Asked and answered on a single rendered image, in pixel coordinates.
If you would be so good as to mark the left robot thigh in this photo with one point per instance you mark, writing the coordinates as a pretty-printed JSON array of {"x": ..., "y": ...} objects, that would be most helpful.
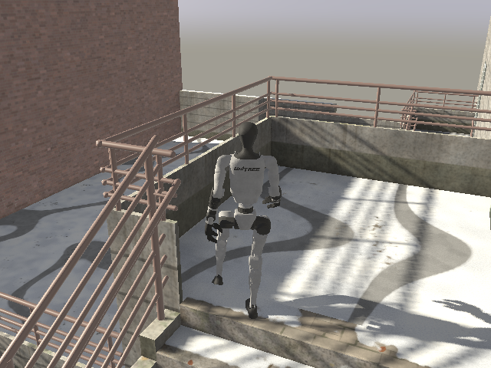
[{"x": 226, "y": 221}]

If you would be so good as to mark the left robot forearm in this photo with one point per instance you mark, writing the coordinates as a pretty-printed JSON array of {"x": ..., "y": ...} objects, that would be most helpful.
[{"x": 212, "y": 208}]

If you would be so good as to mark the left robot upper arm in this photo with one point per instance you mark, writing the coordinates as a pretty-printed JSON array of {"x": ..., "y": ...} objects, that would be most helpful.
[{"x": 220, "y": 174}]

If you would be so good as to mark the right robot thigh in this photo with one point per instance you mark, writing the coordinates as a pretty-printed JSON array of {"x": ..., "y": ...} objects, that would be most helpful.
[{"x": 260, "y": 233}]

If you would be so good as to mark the robot thigh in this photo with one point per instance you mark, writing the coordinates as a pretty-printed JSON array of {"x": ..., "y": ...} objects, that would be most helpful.
[
  {"x": 260, "y": 233},
  {"x": 226, "y": 221}
]

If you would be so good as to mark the robot left hand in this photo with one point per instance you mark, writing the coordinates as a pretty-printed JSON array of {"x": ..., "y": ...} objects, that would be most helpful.
[{"x": 209, "y": 232}]

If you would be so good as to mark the robot right hand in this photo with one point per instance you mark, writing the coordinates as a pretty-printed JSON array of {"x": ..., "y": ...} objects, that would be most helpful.
[{"x": 268, "y": 200}]

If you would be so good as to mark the right robot upper arm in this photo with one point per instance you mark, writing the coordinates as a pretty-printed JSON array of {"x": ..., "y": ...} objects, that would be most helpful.
[{"x": 271, "y": 164}]

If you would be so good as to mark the right robot forearm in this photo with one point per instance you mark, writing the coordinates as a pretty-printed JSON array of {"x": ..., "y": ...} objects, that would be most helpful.
[{"x": 277, "y": 199}]

